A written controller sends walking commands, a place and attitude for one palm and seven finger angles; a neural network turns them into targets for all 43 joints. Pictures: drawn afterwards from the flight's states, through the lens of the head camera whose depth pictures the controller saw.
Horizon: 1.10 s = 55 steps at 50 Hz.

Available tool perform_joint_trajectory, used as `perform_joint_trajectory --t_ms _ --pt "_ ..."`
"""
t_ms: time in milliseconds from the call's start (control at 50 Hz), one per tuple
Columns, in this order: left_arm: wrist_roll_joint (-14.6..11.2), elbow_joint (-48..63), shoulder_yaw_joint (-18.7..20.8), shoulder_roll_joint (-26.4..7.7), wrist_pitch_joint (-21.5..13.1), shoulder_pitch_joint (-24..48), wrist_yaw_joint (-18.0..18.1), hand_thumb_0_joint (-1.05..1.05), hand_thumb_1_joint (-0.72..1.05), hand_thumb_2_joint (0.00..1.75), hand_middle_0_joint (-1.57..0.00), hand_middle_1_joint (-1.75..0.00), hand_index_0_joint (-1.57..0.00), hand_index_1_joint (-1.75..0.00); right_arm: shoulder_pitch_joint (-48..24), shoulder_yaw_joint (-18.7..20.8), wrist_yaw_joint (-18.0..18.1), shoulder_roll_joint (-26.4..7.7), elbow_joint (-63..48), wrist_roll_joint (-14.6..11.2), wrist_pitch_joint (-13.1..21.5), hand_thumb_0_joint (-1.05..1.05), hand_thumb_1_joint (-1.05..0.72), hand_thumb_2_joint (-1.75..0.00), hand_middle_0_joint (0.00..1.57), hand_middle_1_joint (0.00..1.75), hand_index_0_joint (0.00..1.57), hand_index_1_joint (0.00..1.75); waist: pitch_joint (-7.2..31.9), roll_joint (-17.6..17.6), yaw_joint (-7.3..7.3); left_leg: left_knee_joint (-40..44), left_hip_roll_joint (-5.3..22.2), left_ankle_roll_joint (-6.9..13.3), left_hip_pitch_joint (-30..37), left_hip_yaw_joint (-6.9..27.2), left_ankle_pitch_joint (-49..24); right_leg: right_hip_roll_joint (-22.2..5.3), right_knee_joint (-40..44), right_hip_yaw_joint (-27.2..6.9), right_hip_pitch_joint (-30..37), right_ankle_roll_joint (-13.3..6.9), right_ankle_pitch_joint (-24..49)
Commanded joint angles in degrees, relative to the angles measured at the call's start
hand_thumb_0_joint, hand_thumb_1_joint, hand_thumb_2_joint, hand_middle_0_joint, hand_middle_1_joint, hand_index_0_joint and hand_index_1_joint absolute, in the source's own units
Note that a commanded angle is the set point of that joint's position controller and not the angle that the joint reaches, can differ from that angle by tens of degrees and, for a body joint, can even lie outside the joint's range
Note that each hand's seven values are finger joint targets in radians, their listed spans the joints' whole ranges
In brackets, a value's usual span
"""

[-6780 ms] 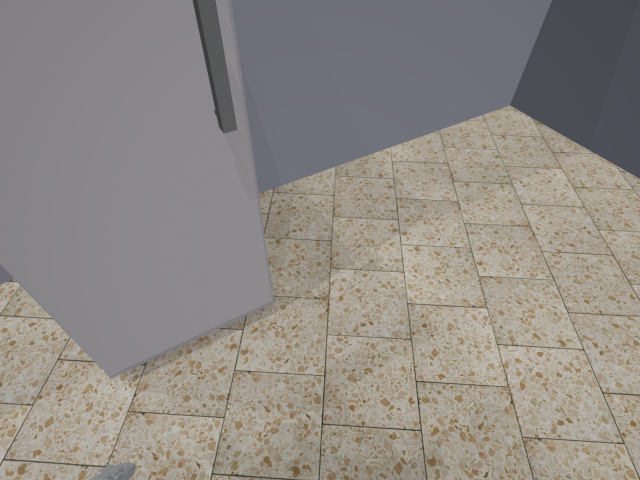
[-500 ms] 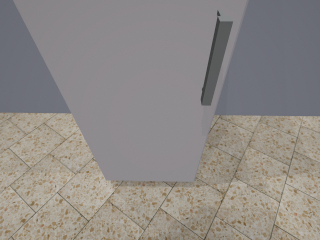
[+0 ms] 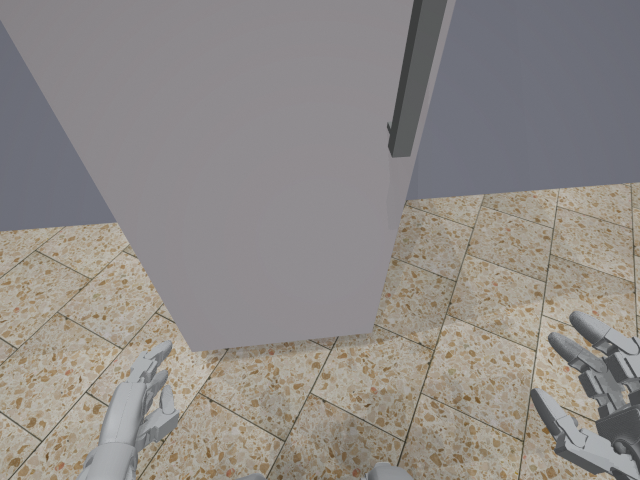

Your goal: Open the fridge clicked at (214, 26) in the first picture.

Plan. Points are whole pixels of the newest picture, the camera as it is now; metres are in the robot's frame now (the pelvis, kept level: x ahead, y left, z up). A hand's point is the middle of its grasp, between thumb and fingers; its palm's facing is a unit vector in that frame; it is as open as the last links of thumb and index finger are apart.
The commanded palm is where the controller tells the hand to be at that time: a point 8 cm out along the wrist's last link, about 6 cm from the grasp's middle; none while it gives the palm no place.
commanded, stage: raise the hand to about handle height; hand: right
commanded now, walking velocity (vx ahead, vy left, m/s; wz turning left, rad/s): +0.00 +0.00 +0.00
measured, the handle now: (410, 62) +0.57 -0.12 +0.24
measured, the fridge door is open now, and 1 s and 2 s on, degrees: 0 0 0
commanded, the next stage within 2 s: move the hooked fingers beside the handle in 1.52 s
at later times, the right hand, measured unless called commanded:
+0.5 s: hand (585, 313) +0.26 -0.26 +0.14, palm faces -0.03 +1.00 -0.07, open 12.5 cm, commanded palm +0.23 -0.32 +0.18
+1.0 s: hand out of the picture +0.30 -0.31 +0.26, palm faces +0.04 +0.99 -0.10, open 13.9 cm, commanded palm +0.27 -0.36 +0.27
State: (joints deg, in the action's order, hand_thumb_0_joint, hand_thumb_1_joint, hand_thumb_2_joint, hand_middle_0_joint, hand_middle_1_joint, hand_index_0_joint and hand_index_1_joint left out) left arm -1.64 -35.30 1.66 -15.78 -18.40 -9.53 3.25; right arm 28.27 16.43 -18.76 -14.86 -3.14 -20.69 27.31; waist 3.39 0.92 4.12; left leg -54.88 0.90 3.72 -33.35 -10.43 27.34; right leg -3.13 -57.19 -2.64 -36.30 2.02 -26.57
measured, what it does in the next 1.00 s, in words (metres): rises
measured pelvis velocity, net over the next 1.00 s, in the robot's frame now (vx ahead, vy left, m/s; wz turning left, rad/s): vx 0.02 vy -0.05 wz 0.02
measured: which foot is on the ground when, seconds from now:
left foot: down 0.00-1.00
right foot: down 0.00-1.00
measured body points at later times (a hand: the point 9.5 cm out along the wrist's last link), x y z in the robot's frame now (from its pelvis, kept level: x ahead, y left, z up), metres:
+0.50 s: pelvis +0.02 -0.03 +0.04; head +0.02 -0.03 +0.49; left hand +0.16 +0.24 -0.03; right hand +0.25 -0.31 +0.15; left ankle +0.02 +0.08 -0.68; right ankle +0.03 -0.14 -0.68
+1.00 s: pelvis +0.02 -0.05 +0.06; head -0.01 -0.05 +0.51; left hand +0.23 +0.16 +0.00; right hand +0.29 -0.37 +0.27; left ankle +0.02 +0.08 -0.68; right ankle +0.03 -0.14 -0.68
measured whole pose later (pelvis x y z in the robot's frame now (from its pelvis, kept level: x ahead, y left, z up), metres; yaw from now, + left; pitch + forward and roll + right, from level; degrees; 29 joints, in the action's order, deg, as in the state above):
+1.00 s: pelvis +0.02 -0.05 +0.06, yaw +1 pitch -4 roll +1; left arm -4.2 -36.7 -6.6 -13.0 -11.6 -9.9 6.7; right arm -8.5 24.5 -23.2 -28.7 0.0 -18.9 -13.8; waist 0.9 0.9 4.8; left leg -24.6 2.1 -0.3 -6.7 -6.8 14.0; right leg 0.1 -27.6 1.5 -8.8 -1.5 -15.2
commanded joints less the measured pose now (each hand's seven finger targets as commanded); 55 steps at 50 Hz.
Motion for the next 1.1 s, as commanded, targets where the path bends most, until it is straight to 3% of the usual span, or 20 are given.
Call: perform_joint_trajectory --t_ms 0,60,100,160,200,260,320,380,480,500,520,580,660,740,800,880,960,1000,1040,1080 --pt "-1.5 5.9 1.1 -7.7 -4.3 0.5 2.6 0.0 0.9 0.9 -0.2 -0.3 -0.2 -0.3 -17.0 -1.3 -5.9 -10.5 -6.9 0.2 -1.9 0.0 -0.2 -0.6 0.25 0.75 0.25 0.75 0.7 -2.0 -8.06 21.0 1.1 -4.6 0.5 17.6 4.8 2.9 7.3 1.3 3.2 -3.3 4.0" --pt "-1.8 7.3 0.3 -7.8 -2.9 1.9 3.8 0.0 0.9 0.9 -0.2 -0.3 -0.2 -0.3 -17.5 4.6 -7.1 -17.2 -1.6 1.1 -11.5 0.0 -0.13 -0.57 0.25 0.8 0.25 0.8 2.3 -4.1 -4.61 23.5 2.9 -5.1 5.6 18.7 8.5 3.0 11.0 1.4 3.5 -3.2 3.8" --pt "-1.7 8.5 -0.1 -7.1 -2.4 2.8 4.2 0.0 0.9 0.9 -0.2 -0.3 -0.2 -0.3 -15.6 11.4 -6.4 -21.7 -2.5 -0.2 -15.8 0.0 -0.08 -0.55 0.26 0.82 0.26 0.82 6.7 -2.7 -1.57 23.2 3.9 -5.2 12.2 18.8 4.1 3.0 13.0 1.1 5.7 -3.1 7.0" --pt "-1.6 9.8 -1.0 -5.0 -2.7 3.4 4.1 0.0 0.9 0.9 -0.2 -0.3 -0.2 -0.3 -14.3 16.6 -3.5 -20.9 -8.8 -4.0 -16.8 0.0 -0.01 -0.52 0.26 0.87 0.26 0.87 10.7 -2.9 0.37 22.7 4.1 -5.8 18.1 17.2 -6.7 3.1 15.0 1.0 8.7 -2.4 12.5" --pt "-1.3 9.4 -1.0 -4.8 -3.8 3.1 3.7 0.0 0.9 0.9 -0.2 -0.3 -0.2 -0.3 -13.5 17.9 -1.3 -20.1 -11.3 -5.2 -15.1 0.0 0.03 -0.5 0.27 0.9 0.27 0.9 10.9 -2.9 0.55 22.7 4.4 -6.4 20.3 17.4 -12.6 3.0 15.6 0.8 9.6 -1.9 14.3" --pt "-1.6 7.5 -0.7 -5.6 -4.9 1.5 2.9 0.0 0.9 0.9 -0.2 -0.3 -0.2 -0.3 -13.0 11.7 -0.6 -14.5 -9.7 -4.2 -13.8 0.0 0.1 -0.47 0.27 0.94 0.27 0.94 4.2 -0.9 -1.45 23.2 3.2 -6.1 16.3 15.4 -14.9 2.7 18.1 1.2 11.6 -1.5 14.2" --pt "-2.1 6.7 -0.2 -7.3 -5.4 0.7 3.1 0.0 0.9 0.9 -0.2 -0.3 -0.2 -0.3 -16.0 7.0 -2.1 -14.1 -7.2 -1.8 -15.8 0.0 0.17 -0.44 0.28 0.99 0.28 0.99 0.0 -1.7 -2.73 24.2 1.7 -5.9 13.8 13.6 -12.3 2.7 20.3 1.5 13.4 -2.2 13.4" --pt "-2.3 6.8 -0.1 -8.0 -5.4 1.0 4.1 0.0 0.9 0.9 -0.2 -0.3 -0.2 -0.3 -23.1 6.7 -3.0 -16.9 -10.4 -0.8 -18.2 0.0 0.24 -0.41 0.28 1.03 0.28 1.03 2.0 0.5 -2.76 24.8 0.1 -4.5 14.4 10.4 -9.5 2.8 23.4 1.1 17.6 -2.9 13.0" --pt "-1.6 6.5 -0.8 -7.3 -5.6 1.4 4.8 0.0 0.9 0.9 -0.2 -0.3 -0.2 -0.3 -28.9 12.0 -0.4 -21.4 -19.3 0.0 -17.4 0.0 0.36 -0.36 0.29 1.11 0.29 1.11 10.2 5.0 -1.13 23.2 -1.2 -3.2 20.9 6.2 -20.4 2.6 27.1 0.0 25.6 -2.7 22.3" --pt "-1.4 6.0 -1.0 -7.3 -5.5 1.2 4.6 0.0 0.9 0.9 -0.2 -0.3 -0.2 -0.3 -28.6 13.2 0.4 -22.5 -19.4 0.2 -17.4 0.0 0.38 -0.35 0.29 1.12 0.29 1.12 10.2 5.6 -0.73 23.3 -1.4 -2.9 21.8 5.9 -22.0 2.5 27.1 0.0 26.2 -2.6 24.5" --pt "-1.4 6.0 -1.3 -6.8 -5.3 1.5 4.4 0.0 0.9 0.9 -0.2 -0.3 -0.2 -0.3 -29.1 12.2 0.5 -20.9 -19.4 0.1 -17.9 0.0 0.41 -0.34 0.29 1.14 0.29 1.14 9.9 6.5 -0.76 23.6 -1.4 -2.9 22.1 5.5 -23.3 2.4 28.0 -0.2 26.9 -2.3 25.9" --pt "-1.8 5.5 -1.8 -6.8 -4.2 2.1 4.0 0.0 0.9 0.9 -0.2 -0.3 -0.2 -0.3 -29.8 11.6 -0.3 -19.9 -13.9 -0.4 -21.7 0.0 0.48 -0.31 0.3 1.18 0.3 1.18 4.8 6.1 -0.61 25.2 -1.8 -2.9 22.1 4.9 -24.8 2.0 29.9 -0.5 26.7 -1.6 27.7" --pt "-2.8 6.4 -2.6 -6.9 -1.3 3.4 3.8 0.0 0.9 0.9 -0.2 -0.3 -0.2 -0.3 -34.9 8.3 -2.8 -19.4 -8.1 0.6 -31.2 0.0 0.5 -0.3 0.3 1.2 0.3 1.2 -0.6 6.4 -0.87 28.0 -1.9 -2.8 21.6 4.9 -22.4 1.8 32.6 -0.6 25.6 -1.4 24.7" --pt "-2.9 8.3 -3.3 -6.7 0.9 5.1 4.1 0.0 0.9 0.9 -0.2 -0.3 -0.2 -0.3 -44.0 9.2 -3.7 -22.4 -11.8 1.1 -36.2 0.0 0.5 -0.3 0.3 1.2 0.3 1.2 4.8 5.1 -0.93 29.2 -2.0 -2.6 23.9 5.1 -23.0 1.8 33.6 -1.3 29.6 -1.8 26.0" --pt "-2.4 8.4 -3.7 -6.7 1.7 5.8 4.3 0.0 0.9 0.9 -0.2 -0.3 -0.2 -0.3 -49.5 13.1 -3.5 -26.9 -15.4 0.8 -35.5 0.0 0.5 -0.3 0.3 1.2 0.3 1.2 10.2 4.7 -0.76 29.6 -2.3 -2.2 26.3 5.3 -25.7 1.8 33.2 -1.4 33.4 -1.8 29.5" --pt "-2.3 7.6 -4.1 -6.5 2.9 6.0 4.3 0.0 0.9 0.9 -0.2 -0.3 -0.2 -0.3 -52.7 14.6 -3.9 -28.1 -11.7 0.5 -35.8 0.0 0.5 -0.3 0.3 1.2 0.3 1.2 8.7 6.0 -0.76 30.7 -2.4 -2.0 26.1 5.0 -25.5 1.9 34.6 -1.8 33.5 -1.3 29.7" --pt "-3.2 7.4 -4.3 -6.8 4.7 6.8 4.2 0.0 0.9 0.9 -0.2 -0.3 -0.2 -0.3 -54.7 12.7 -5.1 -27.9 -3.7 1.5 -40.8 0.0 0.5 -0.3 0.3 1.2 0.3 1.2 3.2 6.5 -1.05 32.6 -2.0 -1.8 25.0 5.0 -22.3 2.2 36.3 -1.4 30.4 -1.6 25.2" --pt "-3.5 8.0 -4.2 -7.1 5.3 7.6 4.1 0.0 0.9 0.9 -0.2 -0.3 -0.2 -0.3 -57.3 12.6 -5.7 -29.7 -2.9 2.0 -43.2 0.0 0.5 -0.3 0.3 1.2 0.3 1.2 4.3 7.5 -0.68 33.3 -1.7 -1.6 25.8 5.6 -22.0 2.5 36.2 -0.9 30.6 -1.9 24.6" --pt "-3.8 8.9 -4.2 -6.8 5.7 7.5 4.0 0.0 0.9 0.9 -0.2 -0.3 -0.2 -0.3 -54.7 10.8 -6.7 -27.2 -0.8 1.5 -44.8 0.0 0.5 -0.3 0.3 1.2 0.3 1.2 4.3 4.2 -1.03 33.4 -1.7 -1.9 25.6 5.5 -22.0 2.7 36.3 -0.8 30.6 -2.2 24.0" --pt "-4.0 9.7 -4.0 -7.1 6.1 7.6 3.7 0.0 0.9 0.9 -0.2 -0.3 -0.2 -0.3 -52.8 11.2 -7.5 -27.3 -1.4 0.9 -45.0 0.0 0.5 -0.3 0.3 1.2 0.3 1.2 5.5 2.1 -0.88 33.3 -1.7 -2.1 25.9 5.7 -22.4 2.8 35.9 -0.6 30.6 -2.5 23.8"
